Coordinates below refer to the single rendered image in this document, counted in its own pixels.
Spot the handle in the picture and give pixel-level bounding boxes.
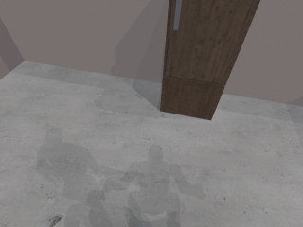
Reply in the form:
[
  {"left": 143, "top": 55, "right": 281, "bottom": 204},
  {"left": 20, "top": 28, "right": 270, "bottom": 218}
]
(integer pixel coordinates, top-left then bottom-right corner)
[{"left": 173, "top": 0, "right": 183, "bottom": 30}]

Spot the robot left hand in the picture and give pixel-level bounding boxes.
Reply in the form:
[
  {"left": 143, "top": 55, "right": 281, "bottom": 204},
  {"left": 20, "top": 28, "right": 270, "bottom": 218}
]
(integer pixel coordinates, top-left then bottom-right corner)
[{"left": 36, "top": 214, "right": 62, "bottom": 227}]

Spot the cupboard door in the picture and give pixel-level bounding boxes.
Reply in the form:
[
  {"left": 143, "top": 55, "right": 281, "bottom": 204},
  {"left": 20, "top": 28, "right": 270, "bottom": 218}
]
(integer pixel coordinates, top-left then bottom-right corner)
[{"left": 166, "top": 0, "right": 257, "bottom": 84}]

